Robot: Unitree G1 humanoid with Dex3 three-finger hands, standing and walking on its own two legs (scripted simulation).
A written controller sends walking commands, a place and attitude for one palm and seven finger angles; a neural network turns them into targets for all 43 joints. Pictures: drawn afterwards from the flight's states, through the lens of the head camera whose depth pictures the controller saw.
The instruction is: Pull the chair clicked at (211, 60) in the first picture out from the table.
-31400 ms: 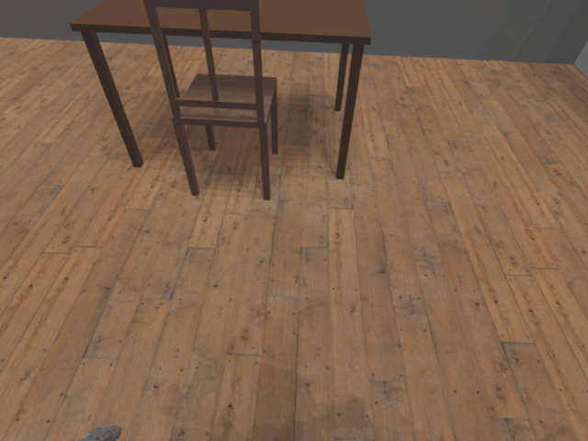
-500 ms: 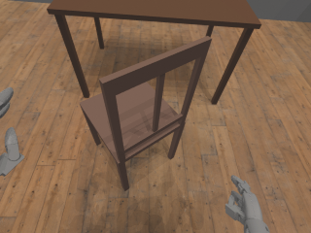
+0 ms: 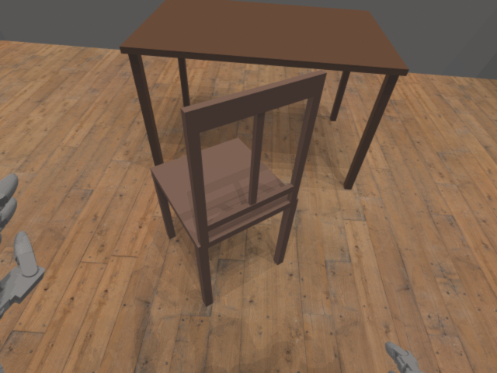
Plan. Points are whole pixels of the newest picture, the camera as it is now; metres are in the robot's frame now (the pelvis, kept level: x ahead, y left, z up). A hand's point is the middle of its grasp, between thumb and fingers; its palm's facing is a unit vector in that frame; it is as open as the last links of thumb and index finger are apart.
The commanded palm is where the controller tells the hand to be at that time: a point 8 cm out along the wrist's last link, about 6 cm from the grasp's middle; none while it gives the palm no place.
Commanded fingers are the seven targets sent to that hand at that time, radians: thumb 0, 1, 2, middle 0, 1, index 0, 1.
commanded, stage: stop stepping back and stand still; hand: left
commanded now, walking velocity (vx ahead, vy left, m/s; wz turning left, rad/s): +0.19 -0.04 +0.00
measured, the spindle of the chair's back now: (255, 163) +0.66 +0.00 -0.07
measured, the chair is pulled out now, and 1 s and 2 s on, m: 0.49 0.49 0.49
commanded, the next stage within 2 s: let the arm hang, fingers relaxed in 0.44 s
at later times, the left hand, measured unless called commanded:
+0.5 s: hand (11, 291) +0.17 +0.27 +0.16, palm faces +0.42 -0.80 -0.42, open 7.4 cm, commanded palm +0.11 +0.31 +0.18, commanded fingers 0.00 0.90 0.90 -0.20 -0.30 -0.20 -0.30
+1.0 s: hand out of the picture +0.02 +0.20 -0.17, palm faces +0.06 -0.97 -0.22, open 6.9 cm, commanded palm none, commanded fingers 0.00 0.90 0.90 -0.20 -0.30 -0.20 -0.30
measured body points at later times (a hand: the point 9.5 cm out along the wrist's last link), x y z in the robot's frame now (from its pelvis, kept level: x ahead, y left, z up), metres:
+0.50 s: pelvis -0.02 +0.01 +0.00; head -0.03 +0.04 +0.45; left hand +0.15 +0.31 +0.18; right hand +0.14 -0.22 -0.07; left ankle +0.00 +0.11 -0.74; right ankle -0.01 -0.09 -0.70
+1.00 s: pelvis +0.01 +0.00 +0.00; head +0.04 +0.01 +0.45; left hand +0.01 +0.25 -0.15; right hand +0.03 -0.24 -0.15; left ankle +0.00 +0.11 -0.73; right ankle +0.00 -0.12 -0.73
